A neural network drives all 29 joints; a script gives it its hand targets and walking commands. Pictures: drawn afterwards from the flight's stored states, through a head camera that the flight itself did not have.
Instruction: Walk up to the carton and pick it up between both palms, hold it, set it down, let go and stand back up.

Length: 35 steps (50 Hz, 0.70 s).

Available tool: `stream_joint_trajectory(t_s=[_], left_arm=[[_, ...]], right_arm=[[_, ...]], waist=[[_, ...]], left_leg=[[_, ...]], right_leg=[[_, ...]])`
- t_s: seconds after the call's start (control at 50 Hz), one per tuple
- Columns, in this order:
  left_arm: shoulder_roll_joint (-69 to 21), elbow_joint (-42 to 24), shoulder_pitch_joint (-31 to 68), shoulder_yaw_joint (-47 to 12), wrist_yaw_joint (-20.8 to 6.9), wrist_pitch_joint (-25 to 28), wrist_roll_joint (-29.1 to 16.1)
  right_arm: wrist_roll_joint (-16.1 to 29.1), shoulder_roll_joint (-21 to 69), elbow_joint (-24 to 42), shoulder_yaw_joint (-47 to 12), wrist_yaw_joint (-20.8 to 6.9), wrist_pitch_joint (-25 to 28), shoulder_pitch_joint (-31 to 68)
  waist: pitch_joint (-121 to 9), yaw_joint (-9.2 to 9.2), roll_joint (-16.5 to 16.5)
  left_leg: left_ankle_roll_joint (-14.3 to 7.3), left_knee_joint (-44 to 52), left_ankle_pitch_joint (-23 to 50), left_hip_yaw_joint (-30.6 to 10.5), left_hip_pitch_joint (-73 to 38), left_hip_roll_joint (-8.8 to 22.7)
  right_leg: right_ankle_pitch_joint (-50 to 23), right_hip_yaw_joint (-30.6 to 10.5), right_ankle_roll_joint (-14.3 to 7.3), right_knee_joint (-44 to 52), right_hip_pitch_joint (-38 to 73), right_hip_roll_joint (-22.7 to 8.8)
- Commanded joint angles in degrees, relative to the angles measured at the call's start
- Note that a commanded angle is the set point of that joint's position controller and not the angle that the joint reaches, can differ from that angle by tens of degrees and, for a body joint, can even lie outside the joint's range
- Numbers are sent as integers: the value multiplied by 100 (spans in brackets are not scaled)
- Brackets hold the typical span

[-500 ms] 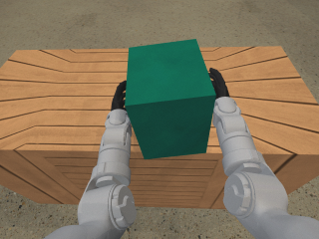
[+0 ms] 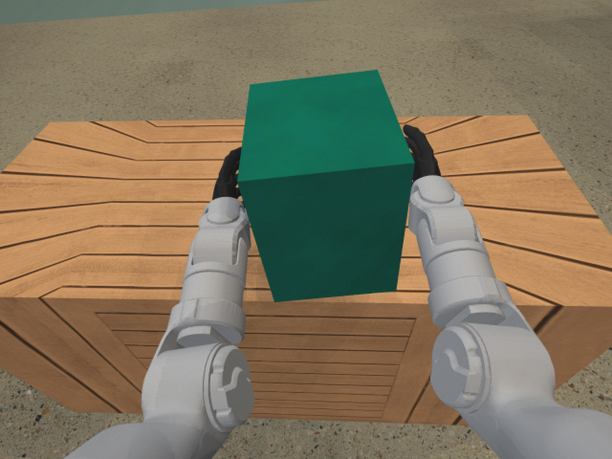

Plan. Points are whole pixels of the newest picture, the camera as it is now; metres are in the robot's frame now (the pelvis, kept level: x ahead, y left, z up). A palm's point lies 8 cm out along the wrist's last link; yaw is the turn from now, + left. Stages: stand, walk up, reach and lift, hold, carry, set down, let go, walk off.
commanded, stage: reach and lift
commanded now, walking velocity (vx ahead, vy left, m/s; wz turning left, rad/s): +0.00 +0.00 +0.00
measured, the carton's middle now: (324, 189) +0.42 +0.03 +0.14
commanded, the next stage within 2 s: hold in 1.18 s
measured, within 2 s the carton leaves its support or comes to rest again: neither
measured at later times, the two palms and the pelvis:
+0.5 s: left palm (223, 214) +0.36 +0.15 +0.15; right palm (437, 197) +0.38 -0.11 +0.17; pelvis -0.03 +0.00 +0.00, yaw +0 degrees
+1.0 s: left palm (228, 221) +0.35 +0.15 +0.15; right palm (446, 205) +0.36 -0.11 +0.17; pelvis -0.04 +0.00 +0.00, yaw +0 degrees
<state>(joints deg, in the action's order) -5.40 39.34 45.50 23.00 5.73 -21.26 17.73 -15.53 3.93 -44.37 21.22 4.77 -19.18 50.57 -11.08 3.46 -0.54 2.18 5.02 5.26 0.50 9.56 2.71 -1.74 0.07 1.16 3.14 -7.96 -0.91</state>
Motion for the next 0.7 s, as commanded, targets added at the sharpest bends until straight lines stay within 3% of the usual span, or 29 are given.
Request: stream_joint_trajectory(t_s=[0.0,0.28,0.46,0.68], left_arm=[[-3021,-898,4341,-1781,-683,293,-469],[-3142,-1470,4408,-2247,-625,-53,-815],[-3156,-1498,4486,-2325,-550,-280,-1016],[-3137,-1269,4468,-2226,-434,-380,-1089]], right_arm=[[443,3159,611,-1685,-786,187,3789],[688,3226,1162,-1982,-725,-172,3767],[793,3199,1424,-2074,-595,-414,3926],[818,3228,1236,-2023,-415,-578,3872]], waist=[[-2948,-21,53],[-2826,-77,-101],[-2536,-140,-78],[-2270,-182,47]], left_leg=[[-158,-793,1886,85,-1862,-537],[-88,-990,1631,70,-2031,-485],[-157,-1121,367,92,-1540,-464],[-246,-1336,-271,148,-1099,-511]], right_leg=[[-1859,29,-227,-612,1203,374],[-1156,67,-321,-533,910,387],[-151,86,-348,-711,512,384],[344,138,-295,-978,132,407]])
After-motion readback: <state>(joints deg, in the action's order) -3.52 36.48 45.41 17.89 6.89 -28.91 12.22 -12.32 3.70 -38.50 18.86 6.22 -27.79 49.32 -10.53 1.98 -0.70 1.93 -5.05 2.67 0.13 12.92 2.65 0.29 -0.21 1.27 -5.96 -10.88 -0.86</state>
